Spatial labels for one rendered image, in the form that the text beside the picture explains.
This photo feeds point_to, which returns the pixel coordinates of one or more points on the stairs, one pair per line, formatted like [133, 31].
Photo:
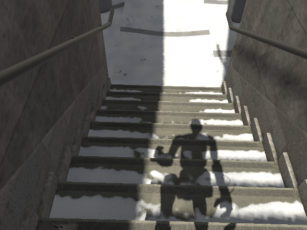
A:
[163, 157]

